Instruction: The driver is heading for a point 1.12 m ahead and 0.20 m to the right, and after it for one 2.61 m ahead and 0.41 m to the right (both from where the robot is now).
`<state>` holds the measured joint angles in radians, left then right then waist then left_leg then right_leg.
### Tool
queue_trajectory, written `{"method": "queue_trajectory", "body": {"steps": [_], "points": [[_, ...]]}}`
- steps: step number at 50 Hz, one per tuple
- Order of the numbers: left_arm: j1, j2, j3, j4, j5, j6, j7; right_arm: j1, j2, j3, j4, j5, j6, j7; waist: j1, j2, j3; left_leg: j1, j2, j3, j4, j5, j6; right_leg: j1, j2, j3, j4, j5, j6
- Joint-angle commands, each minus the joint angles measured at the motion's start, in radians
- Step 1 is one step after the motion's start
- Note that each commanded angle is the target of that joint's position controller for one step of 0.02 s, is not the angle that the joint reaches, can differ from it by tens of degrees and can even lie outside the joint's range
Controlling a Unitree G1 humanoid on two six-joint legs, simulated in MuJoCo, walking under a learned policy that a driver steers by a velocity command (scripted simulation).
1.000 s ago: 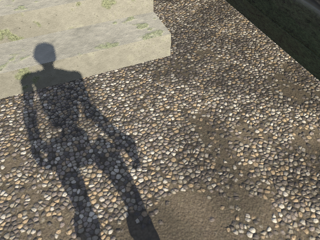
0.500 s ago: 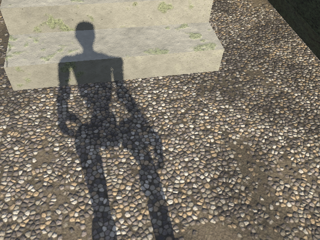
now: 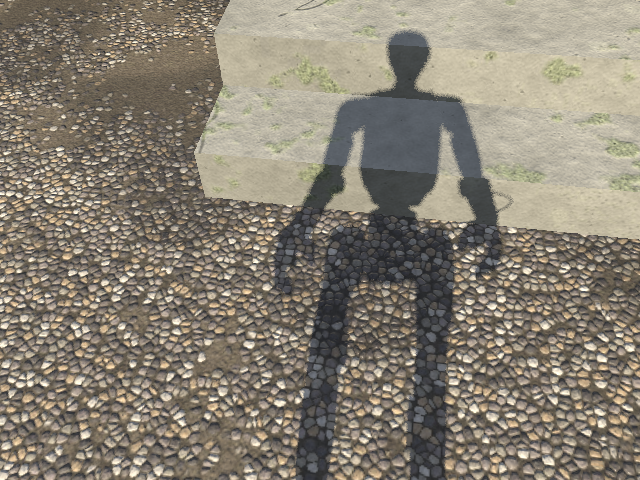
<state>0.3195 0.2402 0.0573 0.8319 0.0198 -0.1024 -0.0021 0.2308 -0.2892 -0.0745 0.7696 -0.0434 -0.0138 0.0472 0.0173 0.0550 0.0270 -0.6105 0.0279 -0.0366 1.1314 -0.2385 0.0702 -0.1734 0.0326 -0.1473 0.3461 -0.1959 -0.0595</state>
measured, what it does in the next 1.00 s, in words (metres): walks ahead: left foot, then right foot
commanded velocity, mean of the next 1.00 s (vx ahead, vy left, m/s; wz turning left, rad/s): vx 0.50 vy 0.00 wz -0.14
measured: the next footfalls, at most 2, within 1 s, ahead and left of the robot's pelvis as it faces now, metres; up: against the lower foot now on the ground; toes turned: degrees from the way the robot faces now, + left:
left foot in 0.28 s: +0.30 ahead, +0.13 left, +0.00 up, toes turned +10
right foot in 0.82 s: +0.59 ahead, -0.04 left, +0.00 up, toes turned -13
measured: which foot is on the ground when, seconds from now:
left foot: up 0.00-0.26, down 0.28-0.82, up 0.84-1.00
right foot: down 0.00-0.28, up 0.30-0.80, down 0.82-1.00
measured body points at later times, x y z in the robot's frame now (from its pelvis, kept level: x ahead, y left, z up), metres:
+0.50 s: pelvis +0.27 +0.06 +0.00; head +0.30 +0.08 +0.45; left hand +0.30 +0.32 -0.14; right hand +0.34 -0.19 -0.12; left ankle +0.26 +0.12 -0.74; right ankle +0.29 -0.09 -0.66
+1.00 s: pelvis +0.54 +0.01 -0.01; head +0.57 -0.01 +0.44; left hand +0.66 +0.27 -0.13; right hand +0.60 -0.26 -0.13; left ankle +0.55 +0.17 -0.65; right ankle +0.56 -0.03 -0.74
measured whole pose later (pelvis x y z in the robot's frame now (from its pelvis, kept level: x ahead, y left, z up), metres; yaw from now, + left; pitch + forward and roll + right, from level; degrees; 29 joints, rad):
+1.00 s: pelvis +0.54 +0.01 -0.01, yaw -14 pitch +0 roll +0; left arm 0.28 0.27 0.08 0.89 0.00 -0.04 -0.01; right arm 0.19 -0.23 -0.03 0.82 -0.04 -0.07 0.01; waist 0.01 0.01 0.06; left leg -0.50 0.09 -0.02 1.17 -0.30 -0.01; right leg -0.24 0.14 -0.03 0.41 -0.18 -0.15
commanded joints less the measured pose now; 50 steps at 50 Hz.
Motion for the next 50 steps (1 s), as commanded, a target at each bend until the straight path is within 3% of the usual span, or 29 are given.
{"method": "queue_trajectory", "body": {"steps": [1,5,10,12,13,14,15,16,17,18,19,21,22,25,27,31,35,38,39,40,41,42,43,44,45,46,48,50], "points": [[0.017,0.076,0.011,-0.035,-0.001,-0.024,-0.004,-0.019,0.0,0.009,-0.072,0.0,0.001,0.016,-0.023,-0.117,0.014,-0.118,0.048,-0.026,-0.038,0.105,-0.011,0.043,-0.291,0.17,-0.207,0.214,-0.116],[0.069,0.083,0.006,-0.003,-0.001,-0.021,-0.007,-0.162,0.033,0.032,-0.112,0.006,-0.012,0.027,0.006,-0.12,0.038,-0.042,0.026,0.038,-0.305,0.248,-0.008,0.033,-0.246,0.048,-0.199,0.307,-0.088],[0.169,0.128,0.008,0.061,-0.001,0.005,0.005,-0.272,0.022,0.041,-0.14,-0.002,-0.019,0.023,0.037,-0.125,0.067,0.04,-0.011,0.121,-0.512,0.121,0.031,0.176,-0.295,0.031,-0.158,0.434,-0.092],[0.185,0.15,0.009,0.086,-0.002,0.021,0.01,-0.217,0.007,0.035,-0.119,-0.01,-0.027,0.01,0.003,-0.147,0.023,0.15,-0.065,0.152,-0.568,0.021,0.066,0.24,-0.302,0.009,-0.015,0.734,-0.085],[0.186,0.158,0.007,0.096,-0.005,0.029,0.011,-0.104,-0.007,0.026,-0.079,-0.014,-0.037,0.004,-0.052,-0.142,-0.042,0.294,-0.099,0.161,-0.634,0.033,0.089,0.236,-0.288,-0.016,0.134,0.822,-0.073],[0.193,0.141,-0.001,0.097,-0.013,0.033,0.012,0.062,-0.044,0.01,-0.018,-0.029,-0.049,-0.008,-0.117,-0.119,-0.143,0.554,-0.072,0.12,-0.657,0.07,0.119,0.113,-0.257,-0.028,0.331,0.714,-0.055],[0.194,0.065,-0.024,0.045,-0.033,0.028,0.003,0.225,-0.141,-0.016,0.007,-0.052,-0.055,-0.027,-0.169,0.024,-0.3,0.89,0.216,-0.215,-0.669,-0.043,0.193,-0.189,-0.188,-0.039,0.668,0.299,-0.025],[0.238,0.036,-0.025,0.025,-0.039,0.029,-0.004,0.25,-0.201,-0.031,0.012,-0.017,-0.048,-0.038,-0.14,0.149,-0.389,1.009,0.447,-0.618,-0.789,0.066,0.288,-0.448,-0.026,0.038,0.952,-0.38,-0.002],[0.112,0.123,0.005,0.018,-0.024,0.036,0.004,0.216,-0.166,-0.027,0.024,0.014,-0.045,-0.045,-0.147,0.005,-0.271,0.905,0.379,-0.489,-0.794,0.135,0.244,-0.521,-0.067,0.174,0.984,-0.283,-0.016],[0.066,0.093,-0.001,0.002,-0.031,0.028,0.0,0.141,-0.112,-0.01,0.033,0.017,-0.053,-0.046,-0.1,0.009,-0.136,0.753,0.333,-0.323,-0.826,0.225,0.199,-0.514,-0.099,0.189,0.928,-0.195,-0.023],[0.07,0.078,-0.001,0.02,-0.027,0.029,-0.003,0.084,-0.057,0.004,0.033,0.017,-0.062,-0.041,-0.061,-0.019,-0.075,0.641,0.282,-0.221,-0.868,0.262,0.147,-0.467,-0.124,0.186,0.856,-0.146,-0.021],[0.13,0.047,-0.001,0.06,0.004,0.06,-0.014,0.035,0.002,0.021,0.041,0.025,-0.075,-0.043,-0.005,0.019,-0.027,0.508,0.217,-0.09,-0.929,0.277,0.09,-0.377,-0.135,0.182,0.801,-0.098,-0.002],[0.133,0.036,0.002,0.065,0.007,0.071,-0.022,0.049,0.006,0.022,0.05,0.025,-0.086,-0.044,0.002,0.023,-0.025,0.488,0.21,-0.061,-0.946,0.31,0.089,-0.364,-0.126,0.177,0.805,-0.079,0.002],[0.056,0.02,0.007,0.041,0.008,0.085,-0.035,0.092,-0.016,0.015,0.085,0.03,-0.105,-0.047,0.013,0.019,0.018,0.486,0.197,0.036,-0.989,0.365,0.082,-0.45,-0.132,0.172,0.779,0.023,0.012],[-0.022,0.02,0.007,0.016,0.007,0.087,-0.038,0.119,-0.006,0.019,0.103,0.027,-0.106,-0.05,0.002,0.02,0.046,0.497,0.187,0.087,-1.001,0.379,0.08,-0.511,-0.135,0.165,0.723,0.102,0.016],[-0.171,0.002,-0.009,-0.036,0.009,0.078,-0.049,0.15,-0.015,0.023,0.128,0.027,-0.107,-0.059,-0.024,0.013,0.079,0.524,0.177,0.178,-0.996,0.432,0.069,-0.494,-0.117,0.105,0.481,0.235,0.007],[-0.272,0.011,-0.016,-0.084,0.015,0.076,-0.058,0.218,-0.046,0.018,0.17,0.023,-0.096,-0.075,-0.048,0.003,0.097,0.654,0.22,0.224,-0.949,0.569,0.06,-0.469,-0.088,0.032,0.331,0.178,-0.041],[-0.209,0.038,-0.004,-0.077,0.016,0.078,-0.048,0.202,-0.087,0.01,0.177,0.016,-0.082,-0.087,-0.004,0.032,0.033,0.733,0.233,0.271,-0.76,0.978,0.042,-0.341,-0.004,-0.026,0.3,0.028,-0.103],[-0.135,0.056,0.006,-0.058,0.016,0.075,-0.044,0.192,-0.102,0.006,0.176,0.013,-0.072,-0.089,0.031,0.04,-0.013,0.738,0.235,0.279,-0.629,1.059,0.042,-0.259,0.032,-0.035,0.286,-0.029,-0.128],[-0.028,0.082,0.021,-0.026,0.017,0.068,-0.04,0.184,-0.118,0.001,0.169,0.014,-0.064,-0.087,0.079,0.034,-0.079,0.697,0.229,0.281,-0.445,1.01,0.037,-0.118,0.061,-0.02,0.23,-0.041,-0.156],[0.121,0.144,0.048,0.017,0.029,0.061,-0.028,0.166,-0.12,0.0,0.149,0.017,-0.062,-0.082,0.152,-0.028,-0.163,0.526,0.2,0.286,-0.173,0.771,0.013,0.118,0.005,0.104,0.158,-0.087,-0.204],[0.13,0.269,0.081,0.011,0.033,0.064,-0.013,0.22,0.005,0.025,0.087,0.034,-0.069,-0.06,0.087,-0.272,-0.249,0.092,0.024,0.271,0.223,-0.071,-0.043,0.436,-0.31,0.609,0.112,-0.105,-0.356],[0.128,0.275,0.084,0.003,-0.007,0.077,-0.015,0.11,-0.064,0.012,0.044,0.03,-0.085,-0.05,0.112,-0.211,-0.308,-0.097,-0.079,0.038,0.369,-0.27,-0.054,0.49,-0.376,0.944,-0.066,-0.128,-0.413],[0.07,0.247,0.078,0.006,-0.009,0.081,-0.006,0.022,-0.065,0.016,0.017,0.035,-0.1,-0.044,0.094,-0.132,-0.148,-0.187,0.003,-0.014,0.325,-0.157,-0.043,0.391,-0.358,0.77,-0.088,-0.076,-0.37],[0.026,0.19,0.064,0.006,-0.013,0.078,-0.003,0.018,-0.063,0.02,0.017,0.037,-0.111,-0.045,0.055,-0.047,-0.073,-0.139,0.042,-0.005,0.225,-0.075,-0.043,0.258,-0.327,0.662,-0.099,0.049,-0.323],[-0.015,0.155,0.055,0.004,-0.012,0.072,-0.001,0.029,-0.056,0.019,0.029,0.029,-0.105,-0.048,0.008,-0.002,-0.021,-0.072,0.068,-0.005,0.14,-0.056,-0.05,0.147,-0.273,0.568,-0.106,0.174,-0.277],[-0.045,0.122,0.04,0.005,-0.021,0.053,-0.001,0.065,-0.034,0.024,0.034,-0.002,-0.063,-0.044,-0.041,-0.019,-0.029,0.045,0.082,-0.005,0.051,-0.059,-0.078,0.038,-0.201,0.454,-0.122,0.307,-0.246],[-0.022,0.148,0.044,0.015,-0.028,0.033,-0.008,0.062,-0.019,0.027,0.026,-0.009,-0.037,-0.036,-0.052,-0.044,-0.029,0.052,0.078,0.017,-0.017,-0.042,-0.099,0.002,-0.161,0.404,-0.127,0.377,-0.238]]}}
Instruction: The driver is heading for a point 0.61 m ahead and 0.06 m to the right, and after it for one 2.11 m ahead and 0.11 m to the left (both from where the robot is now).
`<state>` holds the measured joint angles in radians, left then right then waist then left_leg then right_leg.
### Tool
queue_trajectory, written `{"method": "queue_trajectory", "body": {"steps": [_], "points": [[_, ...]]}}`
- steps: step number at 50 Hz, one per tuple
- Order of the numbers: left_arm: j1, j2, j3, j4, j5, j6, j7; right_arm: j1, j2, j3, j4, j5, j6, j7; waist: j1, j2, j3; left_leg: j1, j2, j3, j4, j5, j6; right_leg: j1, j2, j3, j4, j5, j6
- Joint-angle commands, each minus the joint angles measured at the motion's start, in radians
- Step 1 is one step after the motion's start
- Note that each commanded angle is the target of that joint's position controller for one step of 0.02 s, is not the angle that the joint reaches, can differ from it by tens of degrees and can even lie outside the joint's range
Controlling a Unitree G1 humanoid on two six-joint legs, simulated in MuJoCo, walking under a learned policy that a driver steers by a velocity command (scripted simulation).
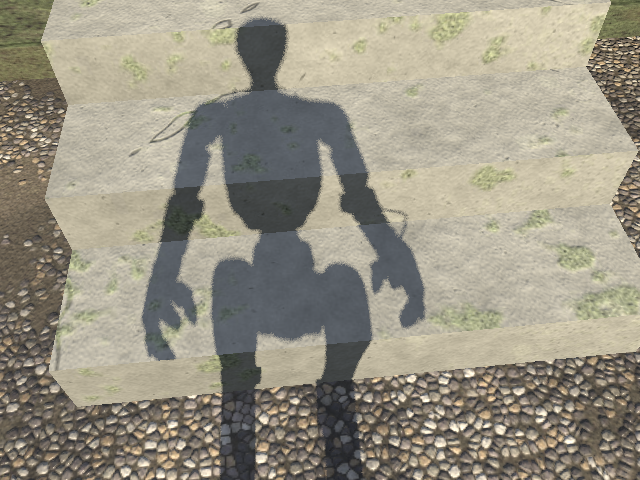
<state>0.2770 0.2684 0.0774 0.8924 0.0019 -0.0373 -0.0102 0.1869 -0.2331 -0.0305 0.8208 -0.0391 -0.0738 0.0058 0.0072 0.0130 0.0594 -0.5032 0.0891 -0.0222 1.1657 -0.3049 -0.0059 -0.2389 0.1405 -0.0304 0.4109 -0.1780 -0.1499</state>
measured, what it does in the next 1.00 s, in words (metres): walks ahead, turning right: left foot, then right foot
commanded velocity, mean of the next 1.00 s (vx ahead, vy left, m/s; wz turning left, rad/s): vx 0.45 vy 0.00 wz -0.38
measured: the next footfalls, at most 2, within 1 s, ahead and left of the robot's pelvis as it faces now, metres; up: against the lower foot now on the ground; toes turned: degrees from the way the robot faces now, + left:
left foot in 0.34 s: +0.39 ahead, +0.12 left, +0.00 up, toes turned -14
right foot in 0.82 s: +0.48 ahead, -0.17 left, +0.00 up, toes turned -26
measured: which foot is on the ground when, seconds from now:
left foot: up 0.00-0.32, down 0.34-0.84, up 0.86-1.00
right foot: down 0.00-0.34, up 0.36-0.80, down 0.82-1.00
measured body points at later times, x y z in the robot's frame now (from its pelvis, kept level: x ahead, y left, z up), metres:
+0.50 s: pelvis +0.28 +0.04 +0.00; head +0.31 +0.04 +0.45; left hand +0.41 +0.30 -0.13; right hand +0.34 -0.25 -0.10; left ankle +0.35 +0.12 -0.74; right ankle +0.16 -0.04 -0.65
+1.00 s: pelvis +0.42 -0.06 +0.00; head +0.44 -0.08 +0.45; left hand +0.64 +0.08 -0.11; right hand +0.37 -0.29 -0.15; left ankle +0.43 +0.09 -0.67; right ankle +0.44 -0.15 -0.74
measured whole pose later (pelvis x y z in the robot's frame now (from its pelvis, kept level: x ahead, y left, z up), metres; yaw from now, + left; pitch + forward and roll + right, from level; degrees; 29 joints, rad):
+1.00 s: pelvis +0.42 -0.06 +0.00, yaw -21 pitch +0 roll +1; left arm 0.12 0.16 -0.03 0.85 0.03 -0.06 0.02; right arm 0.28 -0.20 -0.01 0.91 -0.01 0.00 -0.01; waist -0.05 0.02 0.05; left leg -0.39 0.04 0.01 0.99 -0.44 -0.03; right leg -0.29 0.00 -0.09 0.43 -0.14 -0.07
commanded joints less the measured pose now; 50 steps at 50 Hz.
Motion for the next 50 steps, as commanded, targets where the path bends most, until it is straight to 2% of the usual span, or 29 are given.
{"method": "queue_trajectory", "body": {"steps": [1,7,11,13,14,16,17,18,19,20,21,22,24,26,29,32,34,37,39,40,41,42,43,44,45,46,47,48,50], "points": [[0.037,0.133,0.027,-0.041,-0.009,-0.035,0.0,0.074,-0.074,-0.016,-0.038,-0.013,0.03,0.008,-0.035,-0.015,-0.055,-0.074,0.017,0.013,-0.091,0.056,-0.033,0.06,-0.257,0.28,-0.2,0.349,-0.14],[0.151,0.144,0.028,-0.024,-0.006,-0.026,0.004,-0.179,-0.083,-0.011,-0.123,-0.003,0.028,0.017,0.06,-0.068,-0.021,-0.178,-0.009,0.017,-0.385,0.275,-0.051,0.15,-0.23,0.313,-0.198,0.296,-0.076],[0.196,0.156,0.028,-0.02,0.009,-0.027,0.015,-0.281,-0.093,-0.003,-0.159,0.005,0.015,0.019,0.094,-0.08,-0.017,-0.167,-0.05,0.015,-0.524,0.29,-0.038,0.234,-0.249,0.351,-0.133,0.402,-0.07],[0.18,0.167,0.031,-0.029,0.015,-0.028,0.02,-0.282,-0.107,-0.003,-0.169,0.01,0.002,0.018,0.082,-0.092,-0.023,-0.096,-0.066,0.004,-0.588,0.268,-0.02,0.241,-0.262,0.377,-0.091,0.458,-0.055],[0.148,0.175,0.033,-0.039,0.015,-0.029,0.023,-0.241,-0.121,-0.006,-0.16,0.012,-0.003,0.015,0.054,-0.097,-0.029,-0.01,-0.076,-0.003,-0.633,0.245,-0.006,0.215,-0.263,0.384,-0.065,0.487,-0.035],[0.097,0.19,0.034,-0.051,0.011,-0.04,0.016,-0.06,-0.166,-0.024,-0.107,0.014,-0.017,-0.005,-0.027,-0.087,-0.102,0.253,-0.123,0.018,-0.703,0.191,0.025,0.162,-0.218,0.376,0.103,0.654,0.007],[0.083,0.177,0.029,-0.055,0.0,-0.049,0.006,0.073,-0.2,-0.036,-0.079,0.001,-0.031,-0.019,-0.094,-0.037,-0.187,0.455,-0.057,-0.029,-0.741,0.211,0.058,0.084,-0.158,0.337,0.29,0.588,0.03],[0.093,0.091,0.003,-0.089,-0.011,-0.058,0.005,0.223,-0.271,-0.05,-0.08,-0.024,-0.033,-0.041,-0.137,0.077,-0.339,0.672,0.196,-0.262,-0.751,0.08,0.102,-0.041,-0.098,0.256,0.552,0.223,0.045],[0.229,0.043,-0.006,-0.109,-0.038,-0.047,0.01,0.173,-0.334,-0.068,-0.082,-0.032,-0.017,-0.036,-0.037,0.331,-0.393,0.799,0.385,-0.692,-0.872,0.056,0.228,-0.321,0.029,0.153,0.751,-0.391,0.064],[0.203,0.129,0.001,-0.064,0.005,-0.024,0.02,0.107,-0.231,-0.057,-0.095,-0.012,-0.006,-0.028,-0.017,0.141,-0.277,0.676,0.348,-0.669,-0.881,-0.135,0.219,-0.382,-0.089,0.157,0.823,-0.31,0.052],[0.123,0.141,0.006,-0.065,0.016,-0.017,0.008,0.054,-0.144,-0.035,-0.107,0.002,-0.005,-0.022,-0.025,0.042,-0.164,0.545,0.283,-0.497,-0.908,-0.13,0.189,-0.362,-0.118,0.146,0.794,-0.213,0.058],[0.086,0.117,0.002,-0.073,0.019,-0.014,0.0,0.029,-0.116,-0.026,-0.1,0.001,-0.005,-0.019,-0.015,0.021,-0.106,0.463,0.235,-0.367,-0.937,0.012,0.168,-0.343,-0.144,0.133,0.765,-0.165,0.072],[0.055,0.091,-0.004,-0.08,0.038,0.005,-0.017,0.058,-0.111,-0.023,-0.069,0.006,-0.018,-0.021,-0.003,0.071,-0.069,0.392,0.179,-0.196,-0.958,0.235,0.147,-0.319,-0.172,0.109,0.751,-0.135,0.091],[0.029,0.066,-0.012,-0.098,0.04,0.018,-0.027,0.089,-0.114,-0.025,-0.049,0.012,-0.038,-0.013,0.008,0.078,-0.086,0.389,0.179,-0.11,-0.958,0.415,0.155,-0.336,-0.179,0.095,0.76,-0.106,0.097],[-0.062,0.052,-0.023,-0.131,0.042,0.022,-0.04,0.118,-0.116,-0.029,-0.026,0.019,-0.048,-0.009,-0.001,0.081,-0.069,0.397,0.181,-0.027,-0.998,0.438,0.173,-0.413,-0.204,0.088,0.704,-0.035,0.109],[-0.154,0.032,-0.04,-0.166,0.038,0.015,-0.048,0.134,-0.124,-0.031,-0.005,0.009,-0.047,-0.004,-0.009,0.08,-0.048,0.369,0.149,0.066,-1.004,0.511,0.169,-0.377,-0.192,0.07,0.524,0.049,0.121],[-0.201,0.014,-0.054,-0.174,0.037,0.011,-0.048,0.134,-0.133,-0.032,0.004,0.014,-0.047,0.001,-0.013,0.087,-0.047,0.338,0.126,0.122,-1.001,0.535,0.146,-0.28,-0.179,0.031,0.361,0.09,0.117],[-0.248,0.026,-0.059,-0.184,0.042,0.005,-0.037,0.178,-0.154,-0.037,0.03,0.021,-0.038,-0.003,-0.031,0.105,-0.055,0.402,0.148,0.122,-0.95,0.615,0.126,-0.219,-0.157,-0.012,0.232,0.05,0.1],[-0.2,0.022,-0.062,-0.159,0.047,-0.015,-0.024,0.184,-0.151,-0.033,0.049,0.03,-0.025,-0.006,-0.009,0.103,-0.087,0.463,0.132,0.105,-0.807,0.882,0.113,-0.133,-0.119,-0.026,0.121,0.045,0.082],[-0.093,0.023,-0.06,-0.116,0.059,-0.035,-0.017,0.175,-0.148,-0.029,0.056,0.047,-0.016,-0.007,0.045,0.073,-0.14,0.459,0.09,0.12,-0.662,0.915,0.094,0.005,-0.092,-0.042,-0.014,0.153,0.066],[-0.004,0.063,-0.052,-0.081,0.085,-0.054,-0.009,0.18,-0.125,-0.017,0.047,0.063,-0.019,-0.01,0.077,0.031,-0.213,0.342,0.052,0.115,-0.52,0.732,0.063,0.216,-0.172,0.016,-0.051,0.37,0.06],[0.091,0.149,-0.037,-0.068,0.101,-0.062,0.003,0.219,-0.034,0.012,0.005,0.066,-0.021,-0.013,0.075,-0.169,-0.34,0.108,-0.021,0.154,-0.269,0.098,0.021,0.501,-0.49,0.279,0.074,1.022,0.006],[0.088,0.127,-0.04,-0.053,0.043,-0.05,0.017,0.314,0.002,0.022,0.052,0.095,0.008,-0.024,0.05,-0.231,-0.486,0.097,-0.103,0.038,-0.114,-0.314,0.015,0.518,-0.576,0.329,0.109,1.276,-0.132],[0.042,0.092,-0.045,-0.066,0.019,-0.041,0.016,0.293,-0.046,0.01,0.069,0.078,0.032,-0.031,0.04,-0.133,-0.409,0.081,-0.065,-0.018,-0.075,-0.322,0.015,0.414,-0.533,0.244,0.074,1.137,-0.124],[-0.039,0.045,-0.064,-0.079,0.021,-0.038,0.019,0.239,-0.051,0.008,0.065,0.058,0.042,-0.027,0.018,-0.117,-0.281,0.066,-0.049,-0.012,-0.071,-0.28,0.006,0.282,-0.49,0.198,0.016,0.962,-0.087],[-0.115,0.013,-0.079,-0.088,0.021,-0.034,0.026,0.217,-0.049,0.006,0.069,0.042,0.05,-0.026,-0.021,-0.096,-0.185,0.1,-0.029,-0.015,-0.12,-0.212,-0.007,0.145,-0.447,0.147,-0.044,0.832,-0.044],[-0.166,0.009,-0.084,-0.099,0.018,-0.033,0.036,0.215,-0.051,0.002,0.073,0.026,0.064,-0.023,-0.052,-0.118,-0.136,0.165,-0.025,-0.003,-0.16,-0.146,-0.024,0.035,-0.411,0.091,-0.085,0.771,-0.016],[-0.181,0.024,-0.083,-0.099,0.024,-0.032,0.041,0.247,-0.047,0.0,0.089,0.014,0.079,-0.019,-0.068,-0.142,-0.136,0.215,-0.052,0.044,-0.128,-0.117,-0.038,-0.015,-0.392,0.037,-0.08,0.782,-0.008],[-0.174,0.059,-0.068,-0.101,0.027,-0.034,0.041,0.263,-0.033,-0.006,0.086,0.018,0.089,-0.019,-0.076,-0.153,-0.168,0.252,-0.081,0.077,-0.106,-0.094,-0.044,-0.041,-0.374,-0.03,-0.07,0.764,-0.021]]}}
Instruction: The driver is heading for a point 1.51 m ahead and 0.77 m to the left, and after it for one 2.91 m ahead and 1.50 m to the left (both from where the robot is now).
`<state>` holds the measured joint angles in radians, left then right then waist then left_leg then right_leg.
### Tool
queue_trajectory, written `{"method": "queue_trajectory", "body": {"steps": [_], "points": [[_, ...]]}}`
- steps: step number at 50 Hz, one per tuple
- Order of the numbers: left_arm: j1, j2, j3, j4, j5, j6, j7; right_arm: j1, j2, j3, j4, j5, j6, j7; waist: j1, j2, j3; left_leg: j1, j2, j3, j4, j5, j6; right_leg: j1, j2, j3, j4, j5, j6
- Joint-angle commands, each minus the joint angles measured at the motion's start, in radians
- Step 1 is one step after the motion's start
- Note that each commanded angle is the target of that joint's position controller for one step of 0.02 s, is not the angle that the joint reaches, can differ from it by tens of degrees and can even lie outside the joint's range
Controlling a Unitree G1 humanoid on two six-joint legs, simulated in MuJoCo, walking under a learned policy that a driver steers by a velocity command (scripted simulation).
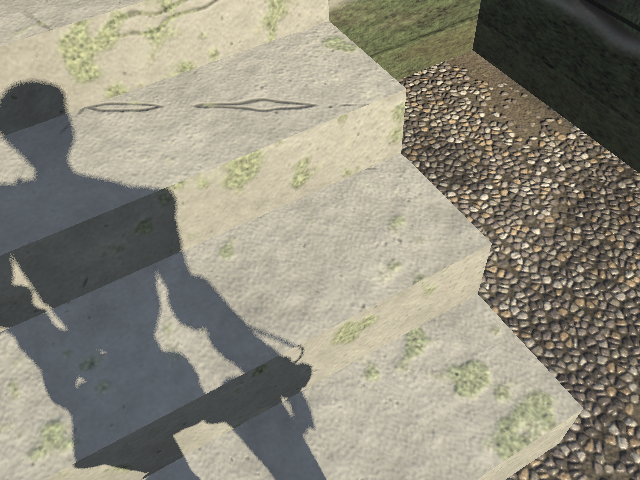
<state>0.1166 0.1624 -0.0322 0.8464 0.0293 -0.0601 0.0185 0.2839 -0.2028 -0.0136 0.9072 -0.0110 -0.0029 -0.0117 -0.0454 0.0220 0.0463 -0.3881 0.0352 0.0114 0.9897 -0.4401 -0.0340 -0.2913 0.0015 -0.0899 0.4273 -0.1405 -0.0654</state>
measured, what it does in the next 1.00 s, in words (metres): steps on the spot, turning left: left foot, then right foot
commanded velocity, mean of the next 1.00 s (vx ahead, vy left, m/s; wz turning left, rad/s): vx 0.04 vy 0.00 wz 0.53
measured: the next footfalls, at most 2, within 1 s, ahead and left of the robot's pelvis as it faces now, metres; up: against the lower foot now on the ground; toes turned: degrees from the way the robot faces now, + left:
left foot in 0.22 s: +0.00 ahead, +0.08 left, +0.00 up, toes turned +12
right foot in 0.74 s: +0.02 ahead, -0.11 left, +0.00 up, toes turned +29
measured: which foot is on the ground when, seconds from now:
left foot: up 0.00-0.20, down 0.22-0.74, up 0.76-1.00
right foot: down 0.00-0.22, up 0.24-0.72, down 0.74-1.00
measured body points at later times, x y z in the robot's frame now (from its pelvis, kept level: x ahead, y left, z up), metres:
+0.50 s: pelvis -0.03 +0.01 +0.00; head +0.00 +0.04 +0.45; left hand +0.00 +0.29 -0.14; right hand +0.13 -0.23 -0.11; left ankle -0.04 +0.08 -0.74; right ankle -0.01 -0.13 -0.65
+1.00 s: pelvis -0.06 -0.06 +0.00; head -0.02 -0.07 +0.45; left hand -0.11 +0.23 -0.09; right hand +0.17 -0.25 -0.14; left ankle -0.17 +0.03 -0.65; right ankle -0.01 -0.13 -0.74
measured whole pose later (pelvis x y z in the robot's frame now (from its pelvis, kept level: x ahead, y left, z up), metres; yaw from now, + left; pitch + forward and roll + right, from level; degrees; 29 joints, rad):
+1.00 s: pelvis -0.06 -0.06 +0.00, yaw +36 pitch +0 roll +1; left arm 0.19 0.23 0.04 0.73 0.03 0.01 0.05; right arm 0.24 -0.32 -0.10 0.80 -0.03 0.08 0.03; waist -0.01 0.06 0.06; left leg -0.46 -0.05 -0.07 1.12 -0.39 -0.07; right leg -0.19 0.00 -0.12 0.41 -0.22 -0.06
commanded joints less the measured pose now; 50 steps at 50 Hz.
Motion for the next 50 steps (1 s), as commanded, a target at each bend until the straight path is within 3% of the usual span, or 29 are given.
{"method": "queue_trajectory", "body": {"steps": [1,3,7,9,10,11,12,13,14,15,16,18,20,24,29,33,35,36,37,38,39,40,41,42,44,48,50], "points": [[-0.011,0.169,0.047,-0.052,-0.001,-0.007,0.014,0.144,-0.062,-0.027,-0.012,-0.007,0.02,-0.004,-0.02,-0.159,-0.148,0.126,-0.024,0.046,0.052,0.043,-0.014,0.004,-0.233,0.017,-0.087,0.652,-0.111],[0.011,0.163,0.056,-0.045,0.005,0.007,0.022,0.102,-0.053,-0.029,-0.033,-0.008,0.031,-0.016,-0.002,-0.186,-0.131,0.114,-0.021,0.065,0.015,0.015,0.001,-0.008,-0.245,0.019,-0.078,0.479,-0.121],[0.052,0.178,0.076,-0.037,0.003,0.042,0.038,0.049,-0.047,-0.031,-0.079,-0.009,0.044,-0.025,0.034,-0.159,-0.103,0.129,-0.015,0.077,-0.137,-0.008,0.048,-0.01,-0.31,0.084,-0.05,0.27,-0.151],[0.031,0.197,0.087,-0.041,-0.014,0.057,0.043,0.085,-0.04,-0.033,-0.08,-0.01,0.036,-0.019,0.01,-0.104,-0.096,0.194,-0.029,0.09,-0.336,0.062,0.077,-0.015,-0.317,0.088,0.008,0.219,-0.129],[0.033,0.199,0.093,-0.038,-0.02,0.066,0.042,0.098,-0.047,-0.037,-0.076,-0.016,0.029,-0.016,0.004,-0.054,-0.069,0.223,-0.051,0.077,-0.469,0.113,0.096,-0.042,-0.293,0.063,0.086,0.125,-0.085],[0.086,0.174,0.094,-0.029,-0.017,0.076,0.034,0.1,-0.095,-0.048,-0.087,-0.029,0.016,-0.015,0.013,0.099,-0.05,0.262,0.039,-0.111,-0.642,0.192,0.126,-0.138,-0.219,-0.003,0.268,-0.129,-0.001],[0.144,0.099,0.077,-0.056,-0.003,0.087,0.03,0.097,-0.202,-0.069,-0.124,-0.03,0.006,-0.019,0.067,0.314,-0.024,0.318,0.33,-0.474,-0.636,0.746,0.204,-0.364,-0.051,-0.078,0.538,-0.503,0.094],[0.043,0.113,0.074,-0.082,-0.002,0.1,0.043,0.132,-0.238,-0.085,-0.132,-0.031,0.01,-0.023,-0.024,0.269,-0.022,0.154,0.4,-0.525,-0.715,0.83,0.365,-0.309,-0.004,0.039,0.686,-0.495,0.113],[0.012,0.132,0.083,-0.081,-0.008,0.107,0.044,0.079,-0.204,-0.081,-0.129,-0.028,0.017,-0.025,0.013,0.132,0.034,0.074,0.323,-0.43,-0.705,0.681,0.38,-0.284,-0.027,0.087,0.774,-0.401,0.124],[0.013,0.149,0.092,-0.079,-0.004,0.103,0.033,0.004,-0.197,-0.079,-0.143,-0.015,0.023,-0.027,0.052,0.06,0.048,0.068,0.245,-0.344,-0.693,0.59,0.335,-0.294,-0.027,0.098,0.762,-0.318,0.119],[0.024,0.158,0.097,-0.07,0.003,0.099,0.028,-0.044,-0.19,-0.078,-0.156,-0.017,0.028,-0.025,0.067,0.048,0.033,0.107,0.195,-0.298,-0.665,0.642,0.302,-0.306,-0.013,0.086,0.785,-0.27,0.118],[0.063,0.164,0.106,-0.06,0.012,0.099,0.02,-0.041,-0.167,-0.076,-0.165,-0.006,0.027,-0.024,0.062,0.036,-0.038,0.193,0.156,-0.257,-0.624,0.745,0.287,-0.299,0.005,0.082,0.804,-0.226,0.121],[0.065,0.138,0.099,-0.076,0.003,0.1,0.02,0.005,-0.161,-0.079,-0.155,-0.008,0.021,-0.024,0.044,0.039,-0.092,0.296,0.155,-0.267,-0.584,0.833,0.288,-0.328,0.009,0.085,0.811,-0.23,0.127],[0.033,0.135,0.093,-0.114,-0.005,0.111,0.027,0.055,-0.174,-0.087,-0.147,-0.015,0.02,-0.027,0.016,0.081,-0.094,0.354,0.157,-0.333,-0.574,0.787,0.285,-0.34,0.015,0.091,0.677,-0.264,0.127],[0.025,0.143,0.09,-0.143,-0.013,0.112,0.033,0.032,-0.204,-0.101,-0.171,-0.022,0.029,-0.016,0.009,0.111,-0.081,0.269,0.146,-0.432,-0.602,0.6,0.275,-0.224,0.038,0.103,0.486,-0.307,0.101],[0.059,0.15,0.092,-0.156,-0.025,0.101,0.036,-0.031,-0.205,-0.106,-0.193,-0.027,0.036,-0.004,0.024,0.135,-0.098,0.2,0.113,-0.496,-0.606,0.568,0.241,-0.071,0.074,0.107,0.322,-0.32,0.077],[0.113,0.156,0.095,-0.15,-0.032,0.088,0.04,-0.075,-0.213,-0.111,-0.2,-0.021,0.039,0.001,0.057,0.13,-0.1,0.156,0.083,-0.522,-0.605,0.502,0.203,0.047,0.085,0.116,0.142,-0.263,0.06],[0.167,0.157,0.096,-0.136,-0.03,0.08,0.046,-0.094,-0.21,-0.111,-0.201,-0.009,0.042,0.001,0.089,0.112,-0.091,0.093,0.051,-0.516,-0.599,0.405,0.165,0.15,0.081,0.112,-0.017,-0.174,0.05],[0.183,0.198,0.106,-0.13,-0.021,0.071,0.054,-0.096,-0.175,-0.104,-0.211,-0.001,0.04,0.0,0.089,0.038,-0.075,-0.015,-0.018,-0.464,-0.539,0.206,0.105,0.246,-0.01,0.188,-0.147,-0.146,0.031],[0.165,0.278,0.119,-0.15,-0.009,0.069,0.06,-0.006,-0.089,-0.086,-0.206,-0.001,0.04,-0.003,0.043,-0.185,-0.1,-0.131,-0.147,-0.263,-0.28,-0.055,0.048,0.331,-0.294,0.444,-0.228,-0.215,-0.022],[0.076,0.328,0.128,-0.18,0.002,0.076,0.052,-0.038,-0.175,-0.106,-0.214,-0.024,0.04,-0.011,0.054,-0.218,-0.026,-0.197,-0.204,-0.107,-0.049,-0.153,0.017,0.093,-0.428,0.557,-0.266,-0.112,-0.157],[0.065,0.26,0.115,-0.181,0.003,0.073,0.042,-0.056,-0.215,-0.117,-0.213,-0.04,0.041,-0.005,0.032,-0.132,-0.002,-0.127,-0.134,-0.139,0.103,-0.104,0.014,0.009,-0.397,0.504,-0.252,-0.015,-0.188],[0.003,0.204,0.098,-0.184,-0.002,0.066,0.035,-0.043,-0.215,-0.121,-0.188,-0.035,0.045,0.007,-0.006,-0.082,0.022,-0.117,-0.123,-0.148,0.16,-0.026,0.017,-0.009,-0.308,0.382,-0.223,0.01,-0.154],[-0.039,0.192,0.095,-0.198,0.0,0.064,0.031,-0.004,-0.203,-0.12,-0.166,-0.029,0.053,0.019,-0.026,-0.095,0.011,-0.119,-0.125,-0.133,0.213,0.024,0.009,0.014,-0.24,0.28,-0.197,0.057,-0.122],[-0.024,0.189,0.094,-0.203,-0.002,0.06,0.038,0.012,-0.196,-0.117,-0.149,-0.02,0.063,0.041,-0.007,-0.131,-0.024,-0.145,-0.12,-0.101,0.276,0.069,-0.014,0.09,-0.197,0.189,-0.16,0.166,-0.119],[0.103,0.209,0.106,-0.166,-0.004,0.057,0.04,-0.08,-0.171,-0.098,-0.18,-0.012,0.074,0.048,0.064,-0.144,-0.04,-0.205,-0.092,-0.068,0.159,0.048,-0.052,0.252,-0.234,0.167,-0.127,0.245,-0.154],[0.14,0.223,0.113,-0.153,0.001,0.055,0.035,-0.107,-0.165,-0.089,-0.191,-0.017,0.078,0.051,0.089,-0.159,-0.06,-0.202,-0.07,-0.053,0.06,0.038,-0.043,0.296,-0.258,0.187,-0.17,0.018,-0.152]]}}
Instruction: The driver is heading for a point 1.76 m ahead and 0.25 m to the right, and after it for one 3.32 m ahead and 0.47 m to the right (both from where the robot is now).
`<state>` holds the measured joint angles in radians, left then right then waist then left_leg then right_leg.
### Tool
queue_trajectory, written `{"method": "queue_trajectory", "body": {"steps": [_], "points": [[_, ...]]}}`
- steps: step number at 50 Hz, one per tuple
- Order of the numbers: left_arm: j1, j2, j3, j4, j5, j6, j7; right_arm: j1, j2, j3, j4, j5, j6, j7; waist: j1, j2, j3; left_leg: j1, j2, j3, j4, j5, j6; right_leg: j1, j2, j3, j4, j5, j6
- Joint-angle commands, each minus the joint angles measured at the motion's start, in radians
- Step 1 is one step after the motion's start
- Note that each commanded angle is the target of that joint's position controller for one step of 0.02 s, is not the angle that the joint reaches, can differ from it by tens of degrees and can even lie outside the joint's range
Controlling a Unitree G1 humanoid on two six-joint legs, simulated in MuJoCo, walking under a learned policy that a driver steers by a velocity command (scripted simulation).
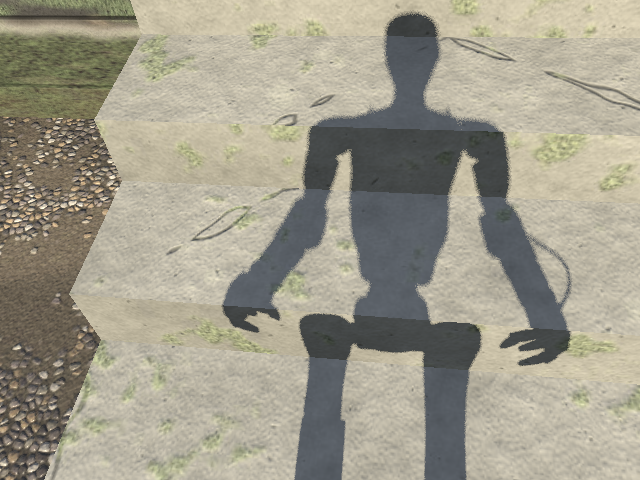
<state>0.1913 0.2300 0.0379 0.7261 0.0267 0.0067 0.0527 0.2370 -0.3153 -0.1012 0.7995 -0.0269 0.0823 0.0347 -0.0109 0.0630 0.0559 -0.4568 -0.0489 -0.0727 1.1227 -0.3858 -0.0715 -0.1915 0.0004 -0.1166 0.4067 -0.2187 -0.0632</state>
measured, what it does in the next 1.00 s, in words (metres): climbs: left foot, then right foot 0.17 m higher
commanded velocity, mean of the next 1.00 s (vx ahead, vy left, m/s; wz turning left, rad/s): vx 0.40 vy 0.00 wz -0.03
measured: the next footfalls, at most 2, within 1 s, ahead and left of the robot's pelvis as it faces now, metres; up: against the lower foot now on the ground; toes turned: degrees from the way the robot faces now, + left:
left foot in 0.24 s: +0.00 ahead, +0.12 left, +0.00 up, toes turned +9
right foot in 0.82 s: +0.44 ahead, -0.04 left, +0.17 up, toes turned -4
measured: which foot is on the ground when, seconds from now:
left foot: up 0.00-0.22, down 0.24-0.86, up 0.88-1.00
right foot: down 0.00-0.24, up 0.26-0.80, down 0.82-1.00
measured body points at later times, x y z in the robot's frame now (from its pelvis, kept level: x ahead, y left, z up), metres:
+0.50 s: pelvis +0.06 +0.06 +0.00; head +0.06 +0.07 +0.45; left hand +0.10 +0.33 -0.14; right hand +0.15 -0.19 -0.12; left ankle -0.04 +0.11 -0.74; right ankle +0.10 -0.06 -0.65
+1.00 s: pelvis +0.35 +0.00 +0.08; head +0.39 +0.01 +0.52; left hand +0.48 +0.22 -0.07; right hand +0.47 -0.26 -0.03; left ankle +0.26 +0.15 -0.45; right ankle +0.40 -0.04 -0.57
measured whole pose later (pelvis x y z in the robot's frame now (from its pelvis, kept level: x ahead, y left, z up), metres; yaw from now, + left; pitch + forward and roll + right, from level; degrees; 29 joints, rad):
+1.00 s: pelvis +0.35 +0.00 +0.08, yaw -7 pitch +2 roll -2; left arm 0.17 0.21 0.03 0.86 0.04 0.00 0.02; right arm 0.14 -0.22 0.00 0.75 -0.05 -0.07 0.01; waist -0.02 0.00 0.04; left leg -0.64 0.01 -0.11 1.73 -0.15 0.06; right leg -0.68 0.18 -0.11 1.08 -0.45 -0.17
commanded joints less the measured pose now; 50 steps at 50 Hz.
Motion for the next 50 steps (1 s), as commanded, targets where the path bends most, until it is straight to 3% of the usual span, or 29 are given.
{"method": "queue_trajectory", "body": {"steps": [1,8,10,11,12,13,14,16,17,19,22,25,29,34,36,37,38,39,40,41,42,43,44,45,46,47,48,49,50], "points": [[0.064,0.165,0.047,-0.031,0.006,-0.015,-0.004,-0.077,-0.054,0.002,-0.091,-0.004,-0.008,0.011,0.062,-0.213,-0.063,-0.123,0.023,0.043,-0.124,-0.021,0.002,0.191,-0.266,0.223,-0.178,-0.018,-0.15],[0.063,0.207,0.064,-0.004,0.015,-0.028,-0.04,-0.115,-0.025,0.031,-0.125,0.001,-0.04,0.032,0.057,-0.202,-0.052,0.159,0.026,0.135,-0.49,-0.106,0.108,0.043,-0.296,0.155,-0.231,-0.168,-0.125],[0.035,0.193,0.06,0.005,-0.002,-0.023,-0.046,-0.009,-0.009,0.039,-0.08,-0.007,-0.063,0.024,-0.01,-0.165,-0.046,0.342,0.008,0.16,-0.722,0.055,0.159,-0.05,-0.259,0.098,-0.172,-0.157,-0.098],[0.02,0.151,0.046,0.004,-0.009,-0.023,-0.048,0.076,-0.01,0.04,-0.034,-0.016,-0.077,0.014,-0.049,-0.108,-0.062,0.487,-0.012,0.148,-0.825,0.098,0.173,-0.139,-0.207,0.041,-0.074,-0.159,-0.06],[-0.005,0.07,0.02,-0.01,-0.004,-0.027,-0.052,0.152,-0.041,0.037,0.0,-0.032,-0.094,0.006,-0.085,0.047,-0.092,0.635,0.135,-0.052,-0.907,0.007,0.191,-0.294,-0.126,-0.057,0.156,-0.195,-0.016],[-0.07,0.02,-0.001,-0.082,0.01,-0.035,-0.06,0.188,-0.164,0.014,-0.02,-0.014,-0.101,-0.007,-0.106,0.225,-0.051,0.645,0.39,-0.469,-1.002,-0.217,0.279,-0.556,-0.006,-0.064,0.328,-0.339,0.044],[-0.07,0.129,0.028,-0.065,0.033,-0.03,-0.063,0.158,-0.173,0.008,-0.009,-0.01,-0.101,-0.027,-0.091,0.116,0.047,0.519,0.414,-0.437,-1.005,-0.11,0.33,-0.55,-0.059,0.06,0.447,-0.28,0.043],[0.01,0.15,0.036,-0.013,0.004,-0.037,-0.087,0.027,-0.083,0.04,-0.036,-0.001,-0.109,-0.03,-0.001,0.074,0.059,0.463,0.289,-0.271,-1.018,-0.023,0.281,-0.503,-0.08,0.099,0.504,-0.123,0.045],[0.035,0.157,0.04,0.012,0.008,-0.039,-0.09,0.0,-0.071,0.045,-0.044,0.001,-0.119,-0.033,0.014,0.067,0.041,0.47,0.248,-0.206,-1.019,0.089,0.26,-0.484,-0.079,0.088,0.534,-0.058,0.049],[0.066,0.135,0.035,0.043,0.019,-0.038,-0.088,0.023,-0.056,0.052,-0.029,0.006,-0.142,-0.03,0.023,0.026,-0.014,0.474,0.217,-0.103,-0.966,0.454,0.256,-0.446,-0.07,0.07,0.612,0.006,0.062],[0.069,0.09,0.02,0.058,0.008,-0.031,-0.081,0.085,-0.049,0.056,0.005,-0.001,-0.156,-0.031,0.008,0.043,-0.066,0.49,0.23,-0.011,-0.91,0.745,0.275,-0.44,-0.049,0.048,0.724,-0.003,0.069],[-0.004,0.093,0.028,0.04,0.003,-0.015,-0.059,0.212,-0.048,0.053,0.06,-0.012,-0.157,-0.043,-0.041,0.018,0.025,0.553,0.308,-0.058,-0.943,0.601,0.34,-0.689,-0.025,0.117,1.025,-0.109,0.039],[-0.061,0.054,0.028,-0.001,-0.003,-0.007,-0.029,0.287,-0.033,0.059,0.132,-0.026,-0.168,-0.055,-0.018,-0.033,0.094,0.731,0.371,-0.063,-0.938,0.475,0.335,-1.096,0.007,0.199,1.467,-0.295,-0.021],[-0.292,-0.029,-0.019,-0.124,0.003,-0.008,-0.03,0.334,-0.002,0.086,0.207,-0.034,-0.194,-0.062,-0.037,-0.01,0.153,0.663,0.35,0.048,-0.968,0.441,0.269,-1.297,0.023,0.109,1.621,-0.475,-0.047],[-0.409,-0.056,-0.05,-0.211,0.001,-0.014,-0.023,0.369,-0.015,0.093,0.244,-0.019,-0.2,-0.064,-0.043,-0.009,0.182,0.705,0.377,0.082,-1.001,0.486,0.243,-1.436,-0.017,0.081,1.609,-0.583,-0.062],[-0.489,-0.099,-0.087,-0.274,-0.002,-0.021,-0.03,0.366,0.004,0.105,0.271,-0.005,-0.189,-0.067,-0.024,-0.02,0.205,0.616,0.332,0.143,-1.057,0.569,0.208,-1.371,-0.053,0.029,1.447,-0.61,-0.076],[-0.511,-0.097,-0.102,-0.302,0.002,-0.028,-0.039,0.365,0.022,0.113,0.28,-0.003,-0.183,-0.075,-0.021,-0.035,0.173,0.557,0.299,0.198,-1.108,0.723,0.199,-1.213,-0.055,-0.048,1.309,-0.569,-0.074],[-0.353,-0.094,-0.12,-0.263,-0.019,-0.019,-0.06,0.236,-0.008,0.116,0.228,0.041,-0.171,-0.077,0.078,-0.104,0.047,0.282,0.255,0.285,-1.1,1.197,0.198,-0.64,-0.01,-0.124,0.963,-0.335,-0.104],[-0.246,-0.047,-0.103,-0.218,-0.028,-0.006,-0.067,0.27,-0.073,0.103,0.206,0.06,-0.176,-0.069,0.089,-0.069,-0.11,0.222,0.28,0.227,-0.967,1.542,0.227,-0.294,0.061,-0.156,0.868,-0.197,-0.088],[0.051,-0.009,-0.064,-0.125,-0.018,0.013,-0.066,0.246,-0.19,0.072,0.174,0.078,-0.185,-0.064,0.215,0.108,-0.326,0.252,0.326,0.234,-0.712,2.024,0.25,0.001,0.169,-0.175,0.911,-0.191,-0.097],[0.248,0.082,-0.02,-0.058,0.0,0.023,-0.063,0.172,-0.267,0.036,0.114,0.092,-0.197,-0.047,0.322,0.157,-0.458,0.223,0.283,0.206,-0.376,2.133,0.196,0.161,0.183,0.03,0.779,-0.173,-0.155],[0.299,0.222,0.028,-0.012,0.01,0.023,-0.052,0.131,-0.211,0.041,0.046,0.088,-0.219,-0.011,0.325,-0.122,-0.515,-0.061,0.074,0.166,0.189,1.226,0.121,0.334,-0.051,0.587,0.478,-0.037,-0.333],[0.247,0.296,0.057,-0.007,0.007,0.025,-0.021,0.115,-0.171,0.037,0.047,0.037,-0.238,0.027,0.23,-0.253,-0.634,-0.098,-0.096,0.032,0.605,0.244,0.095,0.33,-0.214,1.087,0.122,0.302,-0.36],[0.14,0.287,0.072,-0.004,-0.007,0.019,-0.017,0.122,-0.082,0.055,-0.008,0.004,-0.232,0.036,0.147,-0.143,-0.6,-0.153,-0.032,-0.076,0.741,0.284,0.122,0.241,-0.203,1.1,0.08,0.09,-0.32],[0.102,0.227,0.059,0.042,-0.011,0.007,-0.02,0.064,-0.001,0.075,-0.043,-0.012,-0.21,0.022,0.09,-0.014,-0.422,-0.205,0.012,-0.051,0.727,0.326,0.131,0.058,-0.181,1.011,0.077,-0.145,-0.273],[0.076,0.136,0.037,0.088,-0.001,-0.008,-0.016,0.009,0.077,0.097,-0.078,-0.032,-0.188,-0.002,0.038,0.053,-0.181,-0.29,0.048,-0.041,0.677,0.303,0.138,-0.157,-0.142,0.889,0.1,-0.159,-0.224],[0.035,0.047,0.013,0.111,0.012,-0.019,-0.017,0.0,0.122,0.113,-0.103,-0.046,-0.163,-0.022,-0.022,0.062,-0.073,-0.322,0.067,-0.047,0.656,0.268,0.139,-0.304,-0.099,0.768,0.128,-0.149,-0.199],[0.04,-0.005,0.0,0.133,0.023,-0.03,-0.025,0.002,0.14,0.12,-0.116,-0.039,-0.139,-0.038,-0.038,-0.001,-0.046,-0.375,0.046,-0.028,0.787,0.175,0.14,-0.356,-0.076,0.715,0.107,-0.203,-0.215],[0.058,-0.015,-0.006,0.164,0.019,-0.051,-0.028,-0.006,0.159,0.127,-0.136,-0.032,-0.121,-0.045,-0.062,-0.011,-0.028,-0.432,0.068,-0.031,0.793,0.157,0.143,-0.383,-0.066,0.627,0.091,-0.204,-0.198]]}}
